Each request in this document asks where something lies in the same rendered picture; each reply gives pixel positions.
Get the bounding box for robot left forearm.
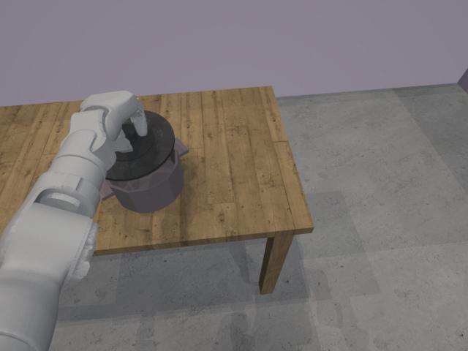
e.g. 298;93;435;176
0;102;122;267

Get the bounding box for lid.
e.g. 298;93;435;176
106;110;175;181

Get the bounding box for robot left hand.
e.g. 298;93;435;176
80;91;148;153

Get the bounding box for pot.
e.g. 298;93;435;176
99;137;189;213

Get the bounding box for knob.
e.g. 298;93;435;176
122;124;138;145

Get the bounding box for table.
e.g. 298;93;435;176
0;86;314;295

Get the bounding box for left robot upper arm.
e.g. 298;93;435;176
0;203;99;351

